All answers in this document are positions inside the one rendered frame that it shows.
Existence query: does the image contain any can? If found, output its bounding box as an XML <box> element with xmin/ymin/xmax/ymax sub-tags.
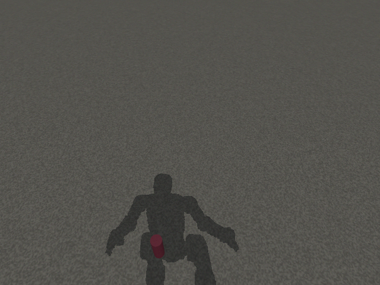
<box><xmin>150</xmin><ymin>235</ymin><xmax>164</xmax><ymax>258</ymax></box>

